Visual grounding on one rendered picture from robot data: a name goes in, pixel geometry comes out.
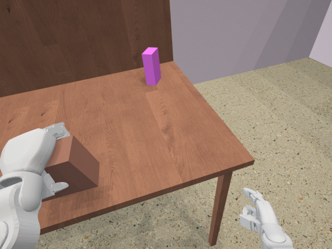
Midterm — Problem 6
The right robot hand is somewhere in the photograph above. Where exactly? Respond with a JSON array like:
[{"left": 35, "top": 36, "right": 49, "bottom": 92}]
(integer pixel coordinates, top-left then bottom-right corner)
[{"left": 240, "top": 188, "right": 279, "bottom": 234}]

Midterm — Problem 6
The sponge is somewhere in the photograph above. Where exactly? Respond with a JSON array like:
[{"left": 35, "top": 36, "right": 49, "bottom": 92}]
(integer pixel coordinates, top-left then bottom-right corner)
[{"left": 0, "top": 135, "right": 100, "bottom": 202}]

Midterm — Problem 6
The left robot hand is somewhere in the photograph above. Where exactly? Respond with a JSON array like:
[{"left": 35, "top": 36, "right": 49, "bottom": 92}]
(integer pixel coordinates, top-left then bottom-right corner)
[{"left": 0, "top": 122, "right": 70, "bottom": 199}]

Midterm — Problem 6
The robot left forearm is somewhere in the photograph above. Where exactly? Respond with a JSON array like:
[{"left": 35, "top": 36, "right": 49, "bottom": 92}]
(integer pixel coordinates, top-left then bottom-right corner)
[{"left": 0, "top": 171, "right": 44, "bottom": 249}]

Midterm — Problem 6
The robot right forearm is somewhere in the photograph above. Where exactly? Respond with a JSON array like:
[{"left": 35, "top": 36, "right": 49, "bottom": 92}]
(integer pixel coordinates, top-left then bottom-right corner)
[{"left": 260, "top": 223, "right": 294, "bottom": 249}]

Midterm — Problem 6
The table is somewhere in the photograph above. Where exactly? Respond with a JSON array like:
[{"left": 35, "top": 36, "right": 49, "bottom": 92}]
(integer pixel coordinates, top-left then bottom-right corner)
[{"left": 0, "top": 0, "right": 255, "bottom": 246}]

